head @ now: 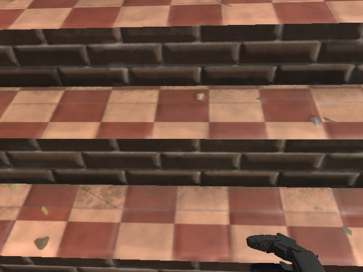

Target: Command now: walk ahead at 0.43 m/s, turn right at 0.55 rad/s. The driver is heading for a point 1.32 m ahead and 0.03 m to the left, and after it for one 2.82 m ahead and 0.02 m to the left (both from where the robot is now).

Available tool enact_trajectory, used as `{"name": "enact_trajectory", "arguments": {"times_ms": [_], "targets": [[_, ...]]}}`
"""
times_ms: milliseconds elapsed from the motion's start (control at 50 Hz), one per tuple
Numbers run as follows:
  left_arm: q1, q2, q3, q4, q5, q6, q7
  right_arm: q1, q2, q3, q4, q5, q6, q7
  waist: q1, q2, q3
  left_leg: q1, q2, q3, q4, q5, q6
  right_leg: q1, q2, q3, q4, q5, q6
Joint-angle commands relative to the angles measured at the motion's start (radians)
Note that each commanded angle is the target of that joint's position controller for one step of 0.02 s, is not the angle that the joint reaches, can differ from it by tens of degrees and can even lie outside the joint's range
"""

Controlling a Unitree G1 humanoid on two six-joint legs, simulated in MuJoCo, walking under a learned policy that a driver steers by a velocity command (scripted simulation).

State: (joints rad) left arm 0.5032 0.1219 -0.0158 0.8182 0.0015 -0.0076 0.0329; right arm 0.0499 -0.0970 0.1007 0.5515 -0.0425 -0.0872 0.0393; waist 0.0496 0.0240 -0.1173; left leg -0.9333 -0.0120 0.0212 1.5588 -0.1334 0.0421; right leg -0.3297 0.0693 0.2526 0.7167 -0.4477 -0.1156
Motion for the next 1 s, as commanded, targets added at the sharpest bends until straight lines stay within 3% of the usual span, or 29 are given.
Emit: {"name": "enact_trajectory", "arguments": {"times_ms": [20, 40, 80, 100, 120, 140, 160, 180, 200, 240, 280, 340, 380, 400, 420, 440, 460, 480, 500, 520, 540, 560, 580, 620, 640, 700, 800, 880, 1000], "targets": [[-0.304, 0.217, 0.05, -0.145, 0.011, -0.03, 0.01, -0.002, -0.122, -0.052, -0.043, 0.004, 0.024, -0.049, -0.148, -0.224, 0.007, 0.634, -0.021, 0.125, -0.332, -0.05, -0.006, -0.484, -0.11, 0.106, -0.364, 0.314, -0.151], [-0.304, 0.243, 0.057, -0.144, 0.012, -0.034, 0.013, 0.094, -0.161, -0.08, -0.029, 0.029, 0.035, -0.06, -0.191, -0.255, -0.034, 0.727, -0.014, 0.093, -0.509, -0.134, 0.001, -0.391, -0.103, 0.124, -0.276, 0.443, -0.129], [-0.422, 0.213, 0.049, -0.208, 0.024, -0.044, 0.004, 0.526, -0.238, -0.15, 0.109, 0.062, 0.034, -0.059, -0.379, -0.141, -0.134, 1.022, 0.051, -0.034, -1.092, -0.111, 0.049, -0.267, -0.003, 0.023, 0.254, 0.672, -0.022], [-0.453, 0.059, 0.01, -0.253, 0.05, -0.074, -0.022, 0.593, -0.242, -0.165, 0.223, 0.06, 0.038, -0.048, -0.308, 0.014, -0.027, 1.068, 0.136, -0.073, -1.231, 0.111, 0.047, -0.395, 0.05, -0.059, 0.598, 0.308, 0.012], [-0.465, -0.114, -0.037, -0.26, 0.032, -0.118, -0.047, 0.525, -0.115, -0.109, 0.275, -0.001, 0.032, -0.032, -0.198, 0.107, 0.067, 1.068, 0.193, -0.173, -1.013, 0.751, -0.01, -0.687, 0.117, 0.028, 1.09, 0.145, 0.006], [-0.219, -0.123, -0.037, -0.234, -0.014, -0.131, -0.081, 0.456, -0.103, -0.104, 0.221, -0.04, 0.052, -0.037, -0.004, 0.162, 0.017, 1.084, 0.307, -0.317, -0.933, 1.224, 0.069, -0.811, 0.126, 0.074, 1.399, 0.174, 0.043], [-0.048, -0.036, -0.03, -0.208, -0.026, -0.12, -0.084, 0.4, -0.19, -0.128, 0.19, -0.008, 0.065, -0.059, 0.052, 0.201, -0.117, 1.069, 0.435, -0.571, -1.141, 0.533, 0.266, -0.847, 0.075, 0.024, 1.583, 0.116, 0.102], [-0.144, 0.007, -0.034, -0.27, -0.046, -0.101, -0.079, 0.306, -0.182, -0.134, 0.177, 0.027, 0.066, -0.068, 0.046, 0.206, -0.024, 0.961, 0.491, -0.679, -1.277, -0.092, 0.31, -0.96, -0.031, -0.012, 1.655, 0.126, 0.139], [-0.325, 0.011, -0.044, -0.306, -0.022, -0.089, -0.076, 0.286, -0.094, -0.116, 0.199, 0.021, 0.057, -0.068, -0.014, 0.078, 0.106, 0.869, 0.415, -0.594, -1.317, -0.353, 0.263, -1.046, -0.058, -0.028, 1.69, 0.16, 0.134], [-0.525, -0.002, -0.063, -0.358, -0.015, -0.091, -0.071, 0.349, -0.03, -0.101, 0.277, -0.01, 0.023, -0.058, -0.069, -0.018, 0.29, 0.763, 0.325, -0.416, -1.307, -0.157, 0.217, -1.146, -0.045, -0.003, 1.709, 0.205, 0.1], [-0.571, -0.046, -0.088, -0.387, -0.025, -0.092, -0.074, 0.412, -0.01, -0.087, 0.343, -0.003, 0.013, -0.064, -0.052, -0.023, 0.31, 0.749, 0.289, -0.259, -1.301, 0.067, 0.156, -1.208, -0.056, -0.006, 1.692, 0.213, 0.063], [-0.653, -0.063, -0.118, -0.439, -0.01, -0.077, -0.082, 0.389, -0.081, -0.081, 0.376, 0.018, 0.022, -0.086, -0.008, -0.037, 0.249, 0.612, 0.206, -0.062, -1.341, 0.291, 0.085, -1.053, -0.101, -0.148, 1.369, 0.289, 0.051], [-0.815, -0.065, -0.141, -0.505, -0.011, -0.074, -0.079, 0.477, -0.153, -0.09, 0.403, 0.054, 0.04, -0.104, -0.05, -0.023, 0.125, 0.556, 0.208, -0.026, -1.486, 0.414, 0.091, -0.76, -0.161, -0.351, 1.007, 0.326, 0.063], [-0.877, -0.049, -0.153, -0.518, -0.013, -0.075, -0.083, 0.535, -0.207, -0.106, 0.417, 0.082, 0.05, -0.11, -0.078, -0.029, 0.063, 0.497, 0.165, 0.038, -1.558, 0.642, 0.081, -0.433, -0.116, -0.541, 0.653, 0.182, 0.056], [-0.94, -0.097, -0.151, -0.563, -0.039, -0.072, -0.07, 0.73, -0.258, -0.118, 0.485, 0.086, 0.043, -0.111, -0.104, 0.119, -0.057, 0.627, 0.203, 0.006, -1.473, 1.139, 0.072, -0.218, -0.048, -0.543, 0.557, -0.12, 0.035], [-0.738, -0.035, -0.1, -0.471, -0.017, -0.064, -0.066, 0.747, -0.281, -0.124, 0.494, 0.028, 0.021, -0.092, -0.046, 0.229, -0.213, 0.829, 0.243, -0.001, -1.32, 1.962, 0.107, -0.097, 0.039, -0.517, 0.62, -0.062, -0.021], [-0.454, 0.077, -0.048, -0.405, 0.012, -0.066, -0.069, 0.636, -0.366, -0.149, 0.452, 0.022, 0.009, -0.083, 0.117, 0.298, -0.301, 1.015, 0.268, -0.036, -1.08, 2.096, 0.086, -0.087, -0.045, -0.308, 0.454, -0.033, -0.094], [-0.243, 0.151, -0.005, -0.305, 0.041, -0.047, -0.063, 0.597, -0.357, -0.158, 0.428, 0.036, -0.01, -0.074, 0.157, 0.231, -0.459, 0.86, 0.241, -0.061, -0.887, 1.998, 0.081, 0.187, -0.139, -0.07, 0.402, 0.171, -0.17], [-0.118, 0.238, 0.035, -0.215, 0.049, -0.02, -0.033, 0.511, -0.301, -0.151, 0.402, 0.054, -0.022, -0.048, 0.187, -0.001, -0.471, 0.65, 0.124, -0.05, -0.637, 1.491, 0.077, 0.335, -0.267, 0.246, 0.078, 0.199, -0.225], [-0.108, 0.289, 0.053, -0.155, 0.083, 0.012, -0.018, 0.418, -0.2, -0.145, 0.415, 0.061, -0.013, -0.021, 0.162, -0.281, -0.416, 0.395, -0.07, -0.104, -0.063, 0.064, 0.02, 0.319, -0.446, 0.617, -0.286, 0.323, -0.324], [-0.248, 0.194, 0.032, -0.162, 0.078, 0.017, -0.02, 0.304, -0.142, -0.147, 0.344, 0.079, 0.002, 0.004, 0.116, -0.17, -0.294, 0.254, -0.07, -0.249, 0.413, -0.139, 0.002, 0.091, -0.481, 0.577, -0.271, 0.183, -0.248], [-0.403, 0.14, 0.024, -0.14, 0.031, 0.018, -0.01, 0.156, -0.056, -0.123, 0.205, 0.076, 0.031, -0.01, 0.027, -0.159, -0.07, 0.071, -0.042, -0.235, 0.578, -0.211, 0.016, -0.08, -0.456, 0.372, -0.235, -0.034, -0.15], [-0.45, 0.071, 0.011, -0.081, 0.007, 0.013, -0.006, 0.148, -0.01, -0.101, 0.164, 0.045, 0.052, -0.019, -0.045, -0.081, 0.069, -0.001, -0.016, -0.214, 0.545, -0.16, 0.047, -0.185, -0.39, 0.172, -0.176, -0.087, -0.055], [-0.48, -0.043, -0.009, -0.002, 0.016, -0.01, -0.026, 0.291, 0.008, -0.087, 0.192, 0.05, 0.061, -0.032, -0.162, -0.001, 0.146, 0.023, -0.014, -0.219, 0.462, -0.057, 0.078, -0.267, -0.312, -0.13, -0.132, 0.029, 0.04], [-0.479, -0.036, -0.006, -0.004, 0.021, -0.011, -0.032, 0.297, 0.025, -0.073, 0.178, 0.047, 0.066, -0.044, -0.178, -0.014, 0.152, -0.009, -0.01, -0.192, 0.412, 0.007, 0.069, -0.253, -0.305, -0.227, -0.174, 0.147, 0.054], [-0.45, 0.024, -0.008, -0.013, 0.076, -0.009, -0.025, 0.243, -0.006, -0.069, 0.153, 0.04, 0.099, -0.089, -0.161, -0.089, 0.126, -0.029, -0.039, -0.071, 0.482, 0.186, -0.011, -0.257, -0.352, -0.332, -0.289, 0.296, -0.023], [-0.312, 0.129, 0.009, -0.009, 0.05, -0.013, 0.022, 0.151, -0.092, -0.099, 0.078, 0.029, 0.127, -0.105, -0.092, -0.193, 0.132, -0.273, -0.002, -0.108, 0.692, 0.083, -0.073, 0.019, -0.448, -0.256, -0.387, 0.157, -0.047], [-0.116, 0.173, 0.049, 0.038, 0.041, -0.032, 0.041, -0.044, -0.066, -0.073, -0.026, 0.044, 0.102, -0.063, 0.008, -0.114, 0.171, -0.569, 0.084, -0.178, 0.698, -0.112, -0.06, 0.374, -0.524, -0.228, -0.453, 0.119, -0.033], [-0.054, 0.198, 0.086, 0.062, 0.027, -0.044, 0.049, -0.115, -0.002, -0.037, -0.114, 0.067, 0.1, -0.036, 0.013, -0.135, 0.217, -0.667, 0.174, -0.169, 0.668, -0.216, -0.051, 0.46, -0.563, -0.326, -0.565, 0.065, -0.018]]}}
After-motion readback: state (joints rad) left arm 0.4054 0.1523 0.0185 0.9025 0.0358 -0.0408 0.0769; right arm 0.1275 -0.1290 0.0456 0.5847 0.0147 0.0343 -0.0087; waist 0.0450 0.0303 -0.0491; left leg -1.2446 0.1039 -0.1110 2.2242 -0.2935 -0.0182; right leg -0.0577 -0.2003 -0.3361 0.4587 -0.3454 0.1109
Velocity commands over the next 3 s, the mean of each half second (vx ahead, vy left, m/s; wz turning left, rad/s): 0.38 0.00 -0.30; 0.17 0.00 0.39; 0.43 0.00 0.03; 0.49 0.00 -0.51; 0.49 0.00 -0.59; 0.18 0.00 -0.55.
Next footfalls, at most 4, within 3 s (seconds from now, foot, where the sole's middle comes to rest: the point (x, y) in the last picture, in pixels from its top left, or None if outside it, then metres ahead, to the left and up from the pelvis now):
0.10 left None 0.08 0.15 -0.76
0.44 right None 0.27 -0.13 -0.56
1.12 left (96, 232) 0.51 0.31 -0.36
1.70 right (111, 122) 0.75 0.28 -0.16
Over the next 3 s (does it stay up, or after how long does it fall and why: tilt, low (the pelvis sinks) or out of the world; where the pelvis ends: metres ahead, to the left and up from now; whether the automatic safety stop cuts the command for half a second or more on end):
stays up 1.03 0.20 0.81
